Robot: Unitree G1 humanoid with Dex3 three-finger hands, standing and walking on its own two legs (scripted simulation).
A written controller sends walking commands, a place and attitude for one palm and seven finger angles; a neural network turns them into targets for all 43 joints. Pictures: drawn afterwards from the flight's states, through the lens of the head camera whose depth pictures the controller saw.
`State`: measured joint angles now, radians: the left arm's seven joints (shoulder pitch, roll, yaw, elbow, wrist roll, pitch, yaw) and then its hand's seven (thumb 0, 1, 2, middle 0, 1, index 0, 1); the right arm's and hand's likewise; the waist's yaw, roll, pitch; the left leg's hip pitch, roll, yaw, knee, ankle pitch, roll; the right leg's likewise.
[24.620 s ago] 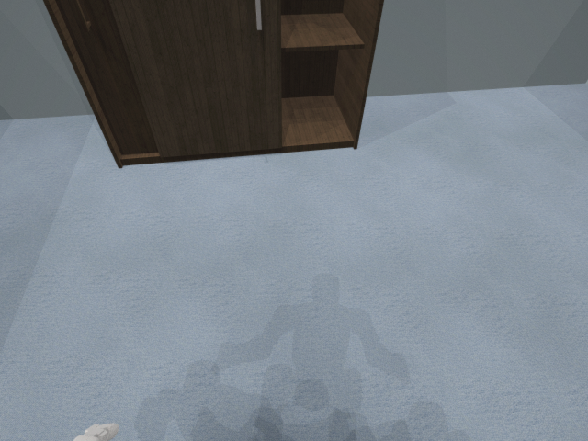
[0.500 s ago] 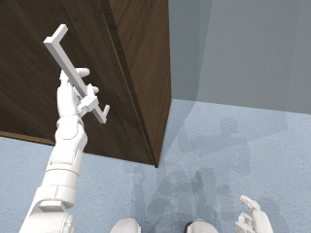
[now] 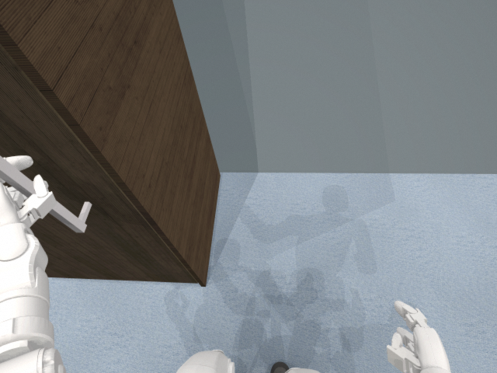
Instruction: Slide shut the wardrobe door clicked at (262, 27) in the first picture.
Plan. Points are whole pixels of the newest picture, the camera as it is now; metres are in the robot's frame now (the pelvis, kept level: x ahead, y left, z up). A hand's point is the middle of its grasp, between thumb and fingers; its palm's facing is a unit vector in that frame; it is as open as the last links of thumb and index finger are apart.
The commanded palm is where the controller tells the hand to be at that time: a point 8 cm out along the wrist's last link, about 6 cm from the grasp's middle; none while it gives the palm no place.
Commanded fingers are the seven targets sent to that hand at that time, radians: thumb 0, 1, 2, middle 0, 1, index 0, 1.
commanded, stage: stop walking and hold the door there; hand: left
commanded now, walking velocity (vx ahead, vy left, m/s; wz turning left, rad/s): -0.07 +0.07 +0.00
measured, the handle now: (34, 178) +0.39 +0.38 +0.07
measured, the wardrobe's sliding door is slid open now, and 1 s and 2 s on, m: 0.00 0.00 0.00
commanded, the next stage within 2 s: none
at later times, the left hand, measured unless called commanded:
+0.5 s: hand (38, 201) +0.34 +0.35 +0.07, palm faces +0.40 -0.86 -0.30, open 5.4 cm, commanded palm +0.30 +0.37 +0.07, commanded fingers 0.00 0.90 0.90 -0.45 -1.40 -0.45 -1.40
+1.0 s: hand (39, 201) +0.34 +0.35 +0.07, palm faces +0.40 -0.87 -0.27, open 5.5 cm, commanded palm +0.30 +0.37 +0.07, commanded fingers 0.00 0.90 0.90 -0.45 -1.40 -0.45 -1.40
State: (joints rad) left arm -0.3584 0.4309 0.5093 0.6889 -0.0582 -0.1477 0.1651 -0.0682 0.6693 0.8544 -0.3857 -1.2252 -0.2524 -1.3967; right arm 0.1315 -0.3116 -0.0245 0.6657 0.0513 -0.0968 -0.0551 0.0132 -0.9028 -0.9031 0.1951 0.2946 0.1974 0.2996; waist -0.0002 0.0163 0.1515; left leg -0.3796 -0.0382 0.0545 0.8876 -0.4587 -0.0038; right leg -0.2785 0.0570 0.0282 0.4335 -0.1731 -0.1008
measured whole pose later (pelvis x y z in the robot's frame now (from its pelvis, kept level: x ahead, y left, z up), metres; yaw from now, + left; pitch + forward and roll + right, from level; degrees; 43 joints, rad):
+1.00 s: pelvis +0.01 +0.08 +0.00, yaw -2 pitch +1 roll -1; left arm -0.16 0.36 0.27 0.48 -0.05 -0.15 0.14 -0.05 0.71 0.81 -0.36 -1.37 -0.37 -1.40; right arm 0.21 -0.26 0.02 0.67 0.04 -0.04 -0.10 0.01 -0.90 -0.90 0.20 0.30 0.20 0.30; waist 0.02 0.03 -0.02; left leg -0.18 -0.05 0.03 0.41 -0.25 0.05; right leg -0.23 0.04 0.08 0.40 -0.18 0.00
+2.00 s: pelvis -0.04 +0.14 +0.00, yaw -4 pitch +1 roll +0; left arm -0.32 0.33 0.18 0.60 -0.06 -0.14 0.15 -0.03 0.74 0.81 -0.33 -1.34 -0.34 -1.40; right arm 0.25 -0.28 0.02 0.71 0.02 -0.06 -0.10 0.01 -0.90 -0.90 0.20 0.30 0.20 0.30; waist 0.00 0.03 -0.01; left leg -0.24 0.01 0.13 0.43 -0.20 0.04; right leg -0.19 0.03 -0.03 0.42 -0.25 -0.03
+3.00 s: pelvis -0.07 +0.14 -0.01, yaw -2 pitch +3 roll -1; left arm -0.45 0.37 0.24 0.62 0.00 -0.04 0.12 0.00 -0.49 0.23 -0.30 -1.23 -0.31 -1.24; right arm 0.31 -0.24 0.03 0.70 0.04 -0.10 -0.06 0.01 -0.90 -0.90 0.20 0.30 0.20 0.30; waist -0.02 0.00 -0.03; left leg -0.39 0.01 0.09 0.56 -0.22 0.05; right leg -0.32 0.02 -0.07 0.55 -0.28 -0.03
